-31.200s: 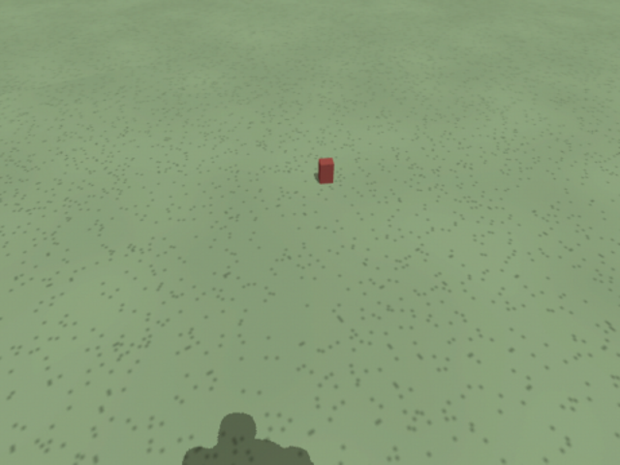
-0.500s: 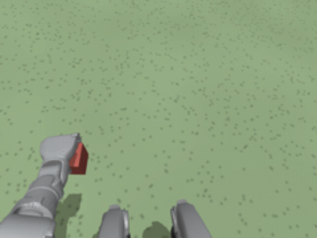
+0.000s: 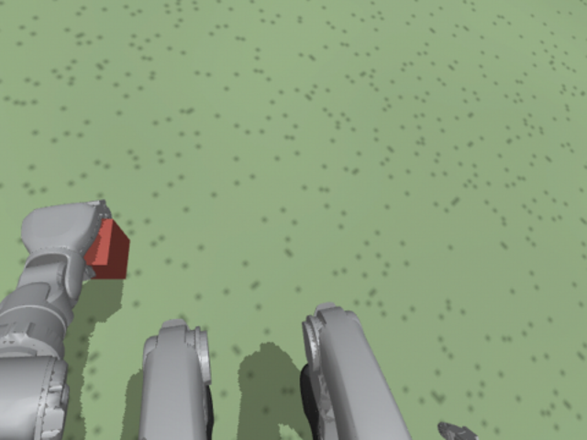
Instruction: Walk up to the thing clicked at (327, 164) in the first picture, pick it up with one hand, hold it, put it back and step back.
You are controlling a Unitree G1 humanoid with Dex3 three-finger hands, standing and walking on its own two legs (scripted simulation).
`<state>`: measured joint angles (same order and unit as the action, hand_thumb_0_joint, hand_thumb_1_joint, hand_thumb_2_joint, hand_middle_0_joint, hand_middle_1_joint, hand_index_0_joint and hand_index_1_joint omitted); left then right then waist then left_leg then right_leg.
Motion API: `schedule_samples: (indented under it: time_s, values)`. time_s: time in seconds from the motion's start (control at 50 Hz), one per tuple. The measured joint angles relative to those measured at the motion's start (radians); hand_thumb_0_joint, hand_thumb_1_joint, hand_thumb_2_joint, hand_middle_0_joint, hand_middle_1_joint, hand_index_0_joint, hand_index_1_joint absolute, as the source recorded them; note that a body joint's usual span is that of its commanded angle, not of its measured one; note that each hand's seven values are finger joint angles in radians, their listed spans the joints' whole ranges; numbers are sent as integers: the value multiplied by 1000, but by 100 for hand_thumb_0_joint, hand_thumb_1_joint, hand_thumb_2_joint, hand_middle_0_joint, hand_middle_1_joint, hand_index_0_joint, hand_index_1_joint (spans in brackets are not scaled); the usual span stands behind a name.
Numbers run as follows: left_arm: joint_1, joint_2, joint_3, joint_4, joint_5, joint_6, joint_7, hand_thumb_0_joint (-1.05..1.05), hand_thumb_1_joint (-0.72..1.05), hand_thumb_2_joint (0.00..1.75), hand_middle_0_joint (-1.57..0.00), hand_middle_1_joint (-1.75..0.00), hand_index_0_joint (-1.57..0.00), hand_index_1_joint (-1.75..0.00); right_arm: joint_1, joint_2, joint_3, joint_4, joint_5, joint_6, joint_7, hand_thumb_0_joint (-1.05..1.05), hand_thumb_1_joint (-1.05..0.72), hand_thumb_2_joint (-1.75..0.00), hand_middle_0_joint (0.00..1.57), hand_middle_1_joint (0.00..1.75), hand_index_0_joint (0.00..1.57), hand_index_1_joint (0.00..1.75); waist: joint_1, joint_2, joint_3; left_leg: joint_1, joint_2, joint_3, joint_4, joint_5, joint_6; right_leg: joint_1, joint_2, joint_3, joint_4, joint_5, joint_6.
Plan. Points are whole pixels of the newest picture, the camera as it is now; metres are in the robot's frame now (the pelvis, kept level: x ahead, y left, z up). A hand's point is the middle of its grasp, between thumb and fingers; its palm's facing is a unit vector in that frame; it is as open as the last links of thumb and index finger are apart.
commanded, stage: crouch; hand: left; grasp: from above
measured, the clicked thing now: (100, 251) +0.44 +0.26 -0.24
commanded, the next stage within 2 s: lower in 0.62 s
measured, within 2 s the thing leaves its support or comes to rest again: rests again in 1.16 s
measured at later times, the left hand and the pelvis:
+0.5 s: hand (95, 255) +0.43 +0.27 -0.25, palm faces -0.46 -0.07 -0.88, open 9.7 cm; pelvis -0.01 +0.00 -0.07, yaw -2 degrees
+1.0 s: hand (102, 256) +0.44 +0.27 -0.29, palm faces -0.49 -0.09 -0.87, open 9.8 cm; pelvis -0.02 +0.00 -0.11, yaw -4 degrees
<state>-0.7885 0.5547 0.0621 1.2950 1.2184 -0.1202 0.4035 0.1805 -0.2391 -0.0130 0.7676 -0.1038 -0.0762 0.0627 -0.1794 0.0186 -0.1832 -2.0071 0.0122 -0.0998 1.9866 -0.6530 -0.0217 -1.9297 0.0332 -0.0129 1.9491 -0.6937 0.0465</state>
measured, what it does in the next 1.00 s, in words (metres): lowers itself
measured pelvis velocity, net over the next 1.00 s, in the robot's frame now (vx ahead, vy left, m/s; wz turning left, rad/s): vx -0.02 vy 0.00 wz -0.06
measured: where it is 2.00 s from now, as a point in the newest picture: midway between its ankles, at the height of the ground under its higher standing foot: outside the picture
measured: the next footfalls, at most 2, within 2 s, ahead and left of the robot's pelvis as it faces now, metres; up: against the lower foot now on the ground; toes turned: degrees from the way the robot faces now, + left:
none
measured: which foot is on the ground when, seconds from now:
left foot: down 0.00-1.00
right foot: down 0.00-1.00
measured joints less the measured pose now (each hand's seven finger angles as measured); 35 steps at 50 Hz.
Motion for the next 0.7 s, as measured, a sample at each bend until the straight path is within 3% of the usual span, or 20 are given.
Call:
schedule_samples:
  time_s: [0.12, 0.3, 0.5, 0.7]
  values:
    - [-39, 27, 14, 31, 4, 18, 23, 5, 15, 44, -97, -65, -65, -49, -24, -11, 1, -10, -14, -9, 24, 0, -91, -90, 20, 30, 20, 30, -9, -9, 20, -50, 1, -13, 64, -15, -4, -46, 6, -9, 58, -14, 0]
    - [-77, 58, 21, 63, -12, 21, -4, 5, 14, 44, -98, -65, -65, -50, -28, -15, 9, -12, -21, -7, 52, 0, -91, -90, 20, 30, 20, 30, -14, -11, 54, -111, 5, -21, 144, -25, -4, -107, 16, -12, 133, -19, 5]
    - [-95, 91, 49, 83, 10, -23, -8, 5, 14, 45, -99, -65, -65, -49, -11, -9, 21, 0, -26, 6, 65, 0, -92, -90, 20, 30, 20, 30, -28, -21, 83, -184, 5, -27, 228, -18, -5, -180, 25, -12, 216, -11, 10]
    - [-126, 115, 62, 132, 18, -12, 14, 5, 13, 46, -98, -64, -65, -50, -8, -9, 39, 12, -30, 5, 66, 0, -92, -90, 20, 30, 20, 30, -45, -20, 90, -240, 0, -32, 284, -8, -9, -237, 27, -12, 275, -5, 8]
